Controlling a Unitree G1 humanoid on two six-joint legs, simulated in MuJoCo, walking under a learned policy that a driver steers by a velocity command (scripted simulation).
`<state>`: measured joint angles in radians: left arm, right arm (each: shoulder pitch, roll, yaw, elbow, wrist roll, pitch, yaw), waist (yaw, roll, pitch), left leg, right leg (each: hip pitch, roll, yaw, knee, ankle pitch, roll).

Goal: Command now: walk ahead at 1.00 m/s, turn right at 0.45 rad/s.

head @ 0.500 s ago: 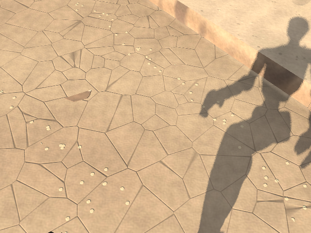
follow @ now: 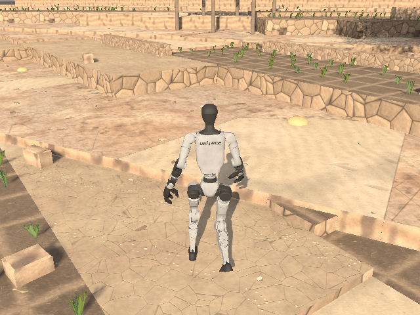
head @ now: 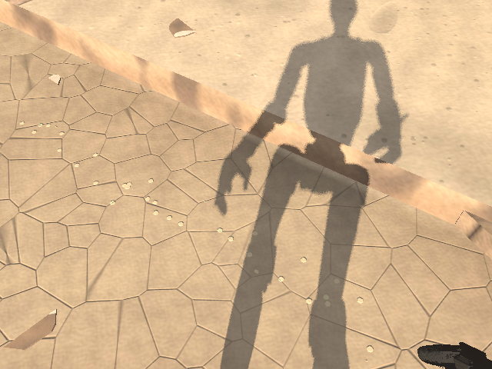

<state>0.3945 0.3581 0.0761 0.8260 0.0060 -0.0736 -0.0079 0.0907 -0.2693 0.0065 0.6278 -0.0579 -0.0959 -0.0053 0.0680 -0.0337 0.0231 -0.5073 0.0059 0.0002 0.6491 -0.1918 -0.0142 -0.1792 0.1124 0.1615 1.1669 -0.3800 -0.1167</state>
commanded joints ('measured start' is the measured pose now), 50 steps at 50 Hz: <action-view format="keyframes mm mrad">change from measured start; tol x64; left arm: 1 -117 21 -25 -129 23 -13 -15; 50 -193 -8 -61 -224 50 21 29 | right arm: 1 239 -119 -74 39 4 0 7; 50 228 -212 -111 117 55 29 15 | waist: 1 -139 62 -135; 50 -5 -93 25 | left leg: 1 586 314 -585 -376 -376 217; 16 478 194 -17 -337 967 143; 20 -166 -42 -96 799 -253 132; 39 283 -105 194 88 154 228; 44 827 249 -828 -416 -283 484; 50 152 44 -338 -367 796 336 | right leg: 1 -580 -108 -40 232 119 4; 21 451 -520 529 -882 -330 -67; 39 228 -350 -433 -554 1498 100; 42 -466 -73 -331 519 -143 132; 50 -376 -217 -142 19 21 197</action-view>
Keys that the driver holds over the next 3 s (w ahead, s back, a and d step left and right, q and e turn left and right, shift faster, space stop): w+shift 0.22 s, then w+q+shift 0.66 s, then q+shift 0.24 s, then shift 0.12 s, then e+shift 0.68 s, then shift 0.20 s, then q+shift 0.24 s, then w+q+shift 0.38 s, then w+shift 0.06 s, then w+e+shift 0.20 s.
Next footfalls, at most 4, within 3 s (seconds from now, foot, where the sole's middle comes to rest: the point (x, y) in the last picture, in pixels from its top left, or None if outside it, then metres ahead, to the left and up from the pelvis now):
0.36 right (313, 345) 0.53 -0.11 -0.75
0.82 left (238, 212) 0.94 0.12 -0.75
1.24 right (235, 142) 1.25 0.15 -0.75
1.82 left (182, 173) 1.09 0.32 -0.75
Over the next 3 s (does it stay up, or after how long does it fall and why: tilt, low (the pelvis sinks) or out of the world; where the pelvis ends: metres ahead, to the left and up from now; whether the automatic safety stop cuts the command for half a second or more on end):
stays up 1.19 0.41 0.01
